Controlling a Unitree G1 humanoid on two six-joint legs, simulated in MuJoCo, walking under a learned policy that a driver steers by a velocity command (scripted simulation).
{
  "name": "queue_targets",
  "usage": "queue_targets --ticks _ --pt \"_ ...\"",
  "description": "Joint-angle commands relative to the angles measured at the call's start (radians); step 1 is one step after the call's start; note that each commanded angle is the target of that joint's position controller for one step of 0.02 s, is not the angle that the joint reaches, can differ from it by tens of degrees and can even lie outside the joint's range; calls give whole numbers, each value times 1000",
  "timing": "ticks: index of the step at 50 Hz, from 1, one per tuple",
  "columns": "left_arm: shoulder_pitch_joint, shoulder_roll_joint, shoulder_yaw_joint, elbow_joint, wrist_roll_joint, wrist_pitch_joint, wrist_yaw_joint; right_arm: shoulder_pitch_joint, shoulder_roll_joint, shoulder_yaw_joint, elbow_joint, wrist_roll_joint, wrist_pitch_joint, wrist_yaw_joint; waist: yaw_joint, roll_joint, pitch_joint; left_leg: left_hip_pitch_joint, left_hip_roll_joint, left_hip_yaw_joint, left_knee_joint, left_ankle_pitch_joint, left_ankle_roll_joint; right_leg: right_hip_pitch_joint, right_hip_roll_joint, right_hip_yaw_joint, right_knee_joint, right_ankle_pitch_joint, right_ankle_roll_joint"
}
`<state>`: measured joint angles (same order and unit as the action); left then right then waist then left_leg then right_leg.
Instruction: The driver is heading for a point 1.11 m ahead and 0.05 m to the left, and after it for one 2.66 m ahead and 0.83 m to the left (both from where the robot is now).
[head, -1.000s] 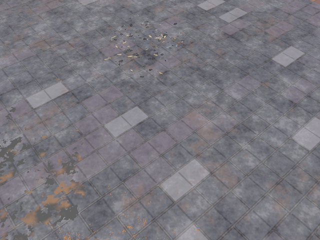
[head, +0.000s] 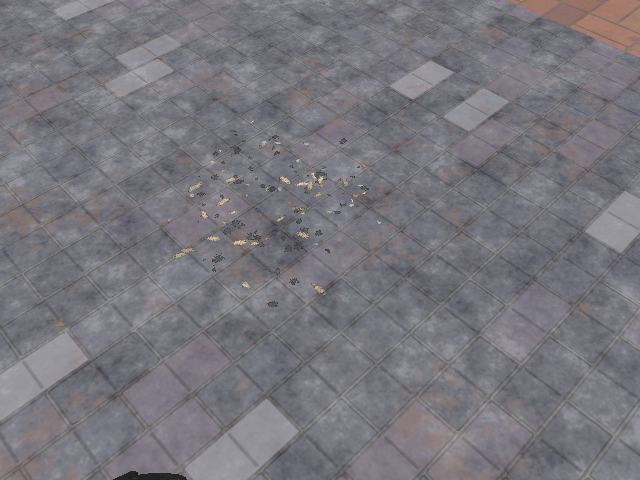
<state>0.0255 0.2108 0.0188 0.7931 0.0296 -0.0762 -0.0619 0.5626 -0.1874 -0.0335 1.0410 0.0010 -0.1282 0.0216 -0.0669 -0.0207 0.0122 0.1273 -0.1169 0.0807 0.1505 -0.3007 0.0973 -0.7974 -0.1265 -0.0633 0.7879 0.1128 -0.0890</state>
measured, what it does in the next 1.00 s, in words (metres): walks ahead: right foot, then left foot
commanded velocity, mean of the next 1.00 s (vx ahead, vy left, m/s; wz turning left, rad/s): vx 0.97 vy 0.00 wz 0.03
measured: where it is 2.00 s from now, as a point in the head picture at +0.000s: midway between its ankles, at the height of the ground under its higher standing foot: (273, 190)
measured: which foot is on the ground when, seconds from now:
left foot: down 0.00-0.16, up 0.18-0.58, down 0.60-1.00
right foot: up 0.00-0.12, down 0.14-0.62, up 0.64-1.00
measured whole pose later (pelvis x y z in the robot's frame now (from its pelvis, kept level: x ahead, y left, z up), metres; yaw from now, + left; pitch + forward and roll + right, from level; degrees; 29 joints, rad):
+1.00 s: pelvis +0.98 +0.02 -0.01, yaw +2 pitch +1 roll +1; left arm -0.07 0.23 -0.03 0.73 0.04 -0.10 -0.05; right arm 0.56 -0.20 -0.02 1.03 0.01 -0.13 0.01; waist -0.12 -0.03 0.06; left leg 0.22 -0.08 0.01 0.14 -0.37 0.07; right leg -0.67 -0.05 -0.05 0.53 0.17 -0.08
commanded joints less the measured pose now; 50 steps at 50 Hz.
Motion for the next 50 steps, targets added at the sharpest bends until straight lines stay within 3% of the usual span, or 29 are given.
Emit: queue_targets --ticks 1,4,6,7,8,9,10,11,12,14,15,19,20,23,26,28,29,30,31,32,33,34,35,37,38,42,45,48,50 --pt "-134 31 -10 -80 -13 -11 -2 -9 -137 -11 -53 7 -27 -13 29 35 171 -200 255 -69 -172 685 52 216 69 -77 -187 102 -26" --pt "-70 91 8 -73 -9 -12 17 3 -204 -17 -44 -18 -8 -33 80 115 45 45 291 -41 51 1262 23 321 185 -113 -237 -66 -61" --pt "244 161 41 14 -12 -10 44 -38 -250 -31 -42 -45 23 -52 233 161 -126 47 317 -35 457 1355 24 617 218 -72 -254 -207 -95" --pt "436 203 63 70 1 -7 62 -88 -243 -33 -55 -47 30 -53 324 145 -204 -111 286 -21 744 1154 30 853 151 -14 -265 -278 -122" --pt "536 287 89 85 31 -3 77 -65 -112 -8 -95 -30 21 -34 286 -47 -302 -448 163 -22 1152 474 31 1121 -109 315 -235 -566 -179" --pt "490 280 95 90 30 -3 55 26 -67 1 -119 29 0 -14 182 -251 -403 -768 19 -156 1410 -146 18 1279 -275 880 -450 -720 -290" --pt "391 209 88 90 12 -8 42 -117 -139 -10 -150 19 -3 -27 174 -93 -236 -874 112 -185 1378 -31 50 1159 -209 773 -518 -712 -239" --pt "342 145 74 98 5 -19 37 -207 -142 -10 -174 12 -6 -24 156 5 -116 -869 148 -172 1314 43 51 992 -184 619 -543 -594 -216" --pt "312 98 63 110 13 -27 35 -236 -118 -5 -179 -1 -1 -18 113 79 -46 -827 182 -175 1250 60 49 851 -144 518 -571 -508 -186" --pt "316 57 43 142 4 -40 46 -215 -64 8 -190 -38 31 7 35 36 9 -751 223 -176 1167 60 22 663 -79 388 -623 -477 -143" --pt "333 57 41 156 -7 -50 48 -237 -54 12 -202 -45 42 16 24 20 44 -767 242 -165 1136 57 6 623 -60 352 -652 -458 -138" --pt "391 103 42 168 -23 -72 38 -488 -80 24 -308 -50 50 33 52 15 154 -853 272 -59 852 257 -35 542 16 171 -749 -193 -126" --pt "395 103 41 164 -29 -75 34 -523 -75 30 -321 -44 46 36 59 26 150 -796 260 -36 740 343 -36 523 45 124 -752 -115 -112" --pt "469 143 43 185 -46 -89 40 -640 -75 43 -355 -24 37 46 102 12 168 -640 204 36 493 528 -7 576 16 85 -834 123 -88" --pt "506 189 43 199 -30 -77 51 -647 -126 29 -361 -29 35 32 97 -34 101 -621 125 74 395 459 31 858 -17 41 -722 565 -62" --pt "498 236 51 205 -3 -52 70 -490 -178 6 -326 -32 36 12 1 -105 -29 -462 58 56 396 295 59 959 -55 34 -458 861 -45" --pt "469 256 58 204 8 -35 83 -292 -214 -13 -264 -30 39 -4 -93 -120 -128 -275 41 42 397 223 74 930 -60 26 -224 871 -40" --pt "426 248 58 192 14 -26 88 -88 -259 -36 -203 -39 44 -22 -189 -107 -209 -51 107 -16 402 154 96 784 -27 15 68 684 -36" --pt "465 116 32 154 0 -32 73 15 -352 -64 -183 -65 47 -38 -150 100 -318 200 359 -324 419 -105 136 484 88 14 484 30 -33" --pt "583 64 20 132 -63 -51 55 -27 -362 -73 -181 -66 48 -17 -39 337 -456 373 538 -905 192 -233 251 181 231 148 763 -576 -16" --pt "441 137 30 108 -50 -53 68 -134 -283 -69 -186 -47 45 -4 -35 156 -298 266 464 -802 137 -234 206 74 135 173 745 -466 -45" --pt "331 141 29 83 -42 -56 66 -184 -213 -54 -177 -38 34 0 -26 49 -151 88 433 -627 122 -104 184 64 99 154 676 -384 -42" --pt "295 116 23 75 -28 -52 61 -211 -166 -44 -164 -45 26 3 12 -24 -79 -50 390 -521 99 -18 158 101 67 156 608 -365 -41" --pt "314 66 10 63 7 -20 36 -208 -112 -23 -131 -36 15 -6 87 21 -20 -248 332 -396 41 4 124 189 26 158 522 -362 -21" --pt "294 52 6 51 12 -7 27 -193 -105 -20 -115 -25 7 -8 100 42 18 -288 312 -362 8 12 120 176 10 148 488 -368 -7" --pt "54 64 -10 -53 17 1 6 -135 -139 -22 -97 -6 -13 0 80 47 136 -360 235 -184 -97 254 110 78 -20 41 215 -181 29" --pt "-79 42 -33 -97 5 -17 -7 -88 -147 -19 -87 12 -25 -1 46 23 168 -417 203 -109 -132 549 76 278 38 -40 -107 61 20" --pt "-86 67 -33 -103 6 -34 10 -27 -198 -22 -57 13 -18 -14 32 51 122 -222 221 -130 -29 914 44 368 126 -52 -260 140 8" --pt "63 134 -11 -65 23 -46 36 -34 -235 -28 -57 5 -2 -27 94 113 4 -130 217 -165 197 1110 8 539 194 -31 -283 49 -8"
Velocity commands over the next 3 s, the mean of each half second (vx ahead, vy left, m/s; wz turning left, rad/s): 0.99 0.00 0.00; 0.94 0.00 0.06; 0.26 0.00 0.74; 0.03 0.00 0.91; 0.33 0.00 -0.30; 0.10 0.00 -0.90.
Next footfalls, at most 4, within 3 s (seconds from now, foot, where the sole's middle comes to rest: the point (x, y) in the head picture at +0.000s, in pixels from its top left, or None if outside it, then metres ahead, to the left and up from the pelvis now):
0.14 right None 0.36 -0.08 -0.77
0.60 left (272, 344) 0.82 0.09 -0.77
1.04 right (328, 203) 1.26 -0.07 -0.77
1.48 left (235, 199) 1.30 0.19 -0.77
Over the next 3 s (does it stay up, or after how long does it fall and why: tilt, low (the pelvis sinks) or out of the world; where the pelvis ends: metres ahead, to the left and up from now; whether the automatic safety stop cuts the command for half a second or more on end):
stays up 1.47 0.20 0.00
